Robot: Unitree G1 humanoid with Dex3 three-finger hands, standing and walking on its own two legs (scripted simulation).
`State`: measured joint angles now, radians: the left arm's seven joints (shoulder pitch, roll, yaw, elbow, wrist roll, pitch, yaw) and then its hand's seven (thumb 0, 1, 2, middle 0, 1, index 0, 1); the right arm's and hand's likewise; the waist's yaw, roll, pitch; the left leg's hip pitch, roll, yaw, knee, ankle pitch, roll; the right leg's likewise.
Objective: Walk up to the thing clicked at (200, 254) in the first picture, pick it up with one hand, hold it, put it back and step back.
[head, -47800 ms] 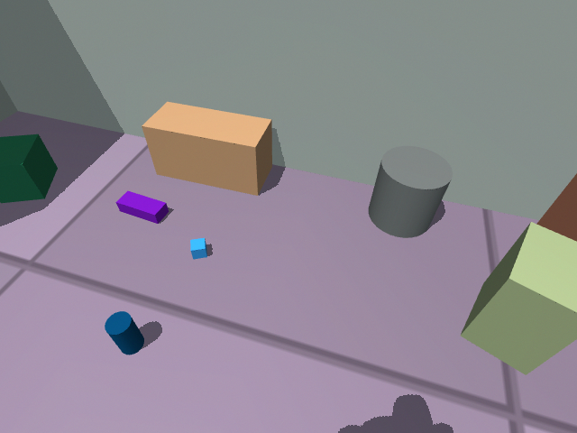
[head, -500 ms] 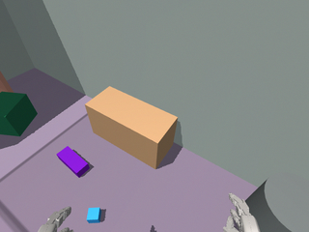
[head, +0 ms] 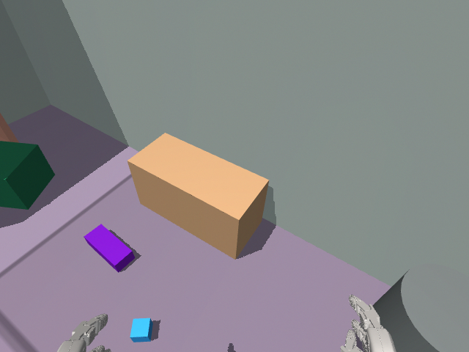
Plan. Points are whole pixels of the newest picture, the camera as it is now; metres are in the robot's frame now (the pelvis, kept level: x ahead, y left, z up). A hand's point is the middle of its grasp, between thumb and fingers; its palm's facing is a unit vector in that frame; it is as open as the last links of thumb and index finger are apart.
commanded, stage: home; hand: left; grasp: from above
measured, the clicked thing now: (141, 330) +0.41 +0.29 -0.68
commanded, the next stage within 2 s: stand in 0.24 s
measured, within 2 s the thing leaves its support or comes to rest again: neither
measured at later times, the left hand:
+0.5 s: hand out of the picture +0.15 +0.22 -0.08, palm faces +0.02 -0.95 -0.32, open 7.4 cm
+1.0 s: hand out of the picture +0.02 +0.24 -0.10, palm faces +0.04 -0.94 -0.32, open 7.4 cm
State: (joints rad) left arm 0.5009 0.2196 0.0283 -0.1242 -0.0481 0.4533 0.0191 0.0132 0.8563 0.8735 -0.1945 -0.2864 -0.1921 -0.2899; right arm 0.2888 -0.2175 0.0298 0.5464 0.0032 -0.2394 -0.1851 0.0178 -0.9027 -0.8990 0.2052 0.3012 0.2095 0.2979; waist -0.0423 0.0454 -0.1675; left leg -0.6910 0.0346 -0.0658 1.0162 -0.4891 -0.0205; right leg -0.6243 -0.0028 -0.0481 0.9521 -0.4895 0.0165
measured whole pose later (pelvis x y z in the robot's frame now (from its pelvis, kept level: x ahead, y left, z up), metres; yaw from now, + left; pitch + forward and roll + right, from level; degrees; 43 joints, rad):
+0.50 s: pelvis -0.01 +0.00 +0.02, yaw +0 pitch +2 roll +0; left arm 0.24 0.28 0.01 0.45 0.05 0.12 0.03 0.01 0.90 0.90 -0.20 -0.30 -0.20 -0.30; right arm 0.17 -0.27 0.00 0.78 -0.07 -0.07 -0.03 0.02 -0.90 -0.90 0.21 0.30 0.21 0.30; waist 0.02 -0.01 0.00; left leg -0.49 0.00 -0.03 0.87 -0.41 0.00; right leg -0.46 -0.04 -0.01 0.87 -0.44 0.02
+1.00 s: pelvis -0.01 +0.01 +0.06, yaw +1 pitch -4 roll +0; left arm 0.21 0.27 0.03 1.09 0.03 0.01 0.03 0.01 0.90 0.90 -0.20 -0.30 -0.20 -0.30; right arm 0.17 -0.28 -0.03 1.07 -0.03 0.00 -0.02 0.01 -0.91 -0.90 0.20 0.30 0.21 0.30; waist 0.02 0.01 0.07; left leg -0.16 -0.01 -0.03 0.46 -0.22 0.00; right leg -0.12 -0.05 -0.03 0.43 -0.24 0.04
